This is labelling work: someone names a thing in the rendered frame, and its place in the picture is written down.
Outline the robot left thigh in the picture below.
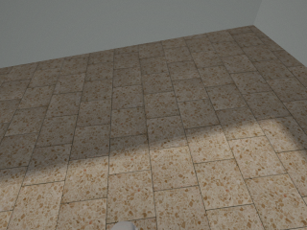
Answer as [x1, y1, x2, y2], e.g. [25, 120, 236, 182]
[110, 220, 138, 230]

